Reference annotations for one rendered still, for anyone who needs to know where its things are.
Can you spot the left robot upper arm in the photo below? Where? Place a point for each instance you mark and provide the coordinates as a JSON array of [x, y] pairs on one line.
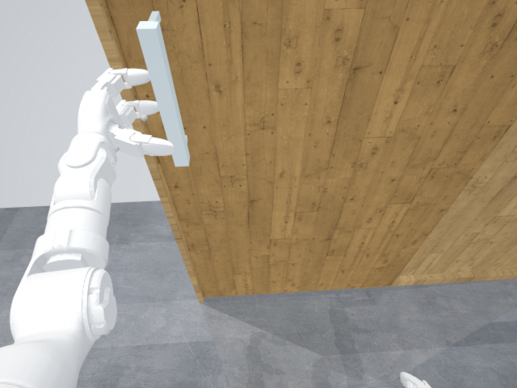
[[58, 316]]

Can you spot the robot left hand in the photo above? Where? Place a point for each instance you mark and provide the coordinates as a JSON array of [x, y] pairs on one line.
[[98, 114]]

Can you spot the robot right hand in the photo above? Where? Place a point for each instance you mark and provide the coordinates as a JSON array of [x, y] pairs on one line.
[[409, 381]]

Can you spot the left robot forearm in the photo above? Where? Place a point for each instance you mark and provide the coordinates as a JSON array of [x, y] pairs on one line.
[[76, 230]]

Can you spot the handle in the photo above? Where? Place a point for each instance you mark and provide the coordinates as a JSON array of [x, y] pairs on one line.
[[154, 51]]

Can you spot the wardrobe door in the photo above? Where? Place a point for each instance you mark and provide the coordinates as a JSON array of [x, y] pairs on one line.
[[479, 231], [327, 138]]

